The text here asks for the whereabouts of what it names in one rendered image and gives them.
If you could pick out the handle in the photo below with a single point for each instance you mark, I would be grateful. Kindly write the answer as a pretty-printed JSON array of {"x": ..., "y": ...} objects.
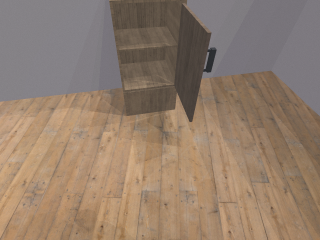
[{"x": 210, "y": 61}]

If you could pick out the cupboard door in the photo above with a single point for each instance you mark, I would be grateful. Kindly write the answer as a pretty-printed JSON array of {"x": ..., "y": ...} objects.
[{"x": 193, "y": 43}]

